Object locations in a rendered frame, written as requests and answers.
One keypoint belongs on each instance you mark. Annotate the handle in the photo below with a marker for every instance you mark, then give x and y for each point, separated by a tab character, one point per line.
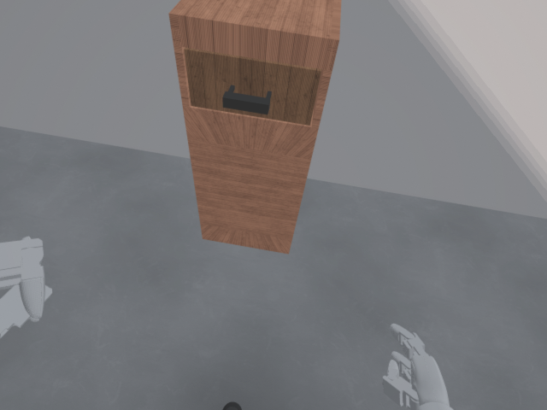
244	102

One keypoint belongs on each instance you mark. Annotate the drawer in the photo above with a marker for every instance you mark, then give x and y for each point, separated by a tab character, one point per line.
293	87

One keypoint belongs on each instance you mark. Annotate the cabinet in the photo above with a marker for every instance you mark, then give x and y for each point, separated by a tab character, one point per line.
250	172

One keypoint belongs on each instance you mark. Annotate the robot left hand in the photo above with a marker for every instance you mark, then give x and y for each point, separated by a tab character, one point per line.
21	270

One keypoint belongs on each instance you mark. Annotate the robot right hand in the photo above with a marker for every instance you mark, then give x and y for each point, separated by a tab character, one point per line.
422	381

